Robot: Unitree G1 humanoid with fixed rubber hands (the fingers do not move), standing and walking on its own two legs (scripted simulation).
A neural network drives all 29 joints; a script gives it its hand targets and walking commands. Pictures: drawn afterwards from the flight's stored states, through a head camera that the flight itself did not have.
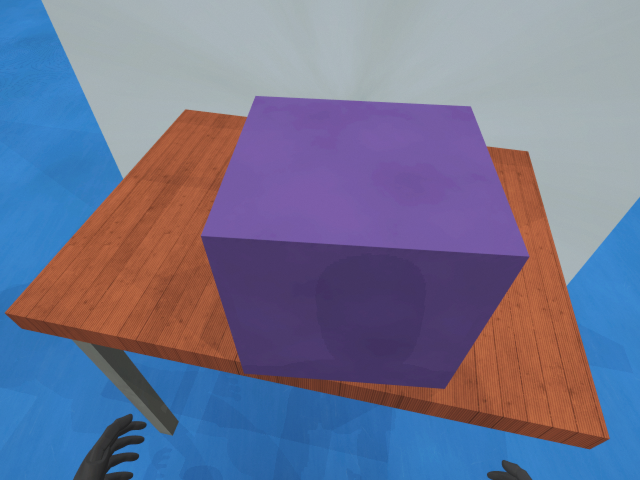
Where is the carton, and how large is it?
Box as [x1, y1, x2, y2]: [201, 96, 529, 388]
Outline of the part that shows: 255,96 201,234 202,241 244,373 444,388 529,256 470,106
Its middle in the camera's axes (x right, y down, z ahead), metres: +0.04 +0.01 +0.52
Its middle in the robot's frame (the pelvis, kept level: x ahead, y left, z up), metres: +0.39 -0.03 +0.08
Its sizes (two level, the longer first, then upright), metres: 0.282 0.255 0.286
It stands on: a table, 0.70 m high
